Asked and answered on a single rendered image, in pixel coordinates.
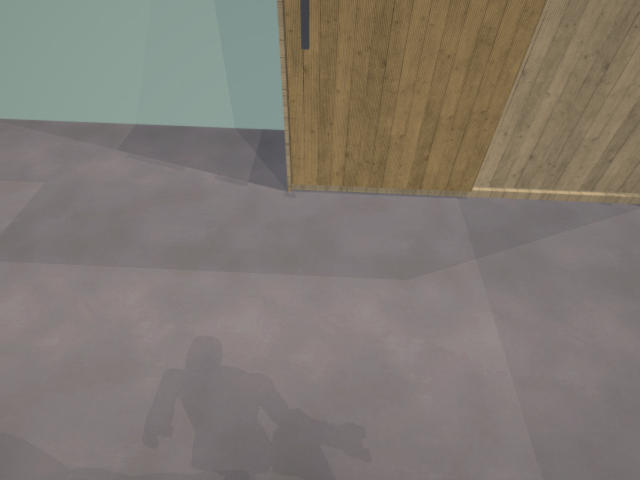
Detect wardrobe door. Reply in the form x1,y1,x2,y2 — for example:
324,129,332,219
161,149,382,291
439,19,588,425
283,0,547,192
474,0,640,193

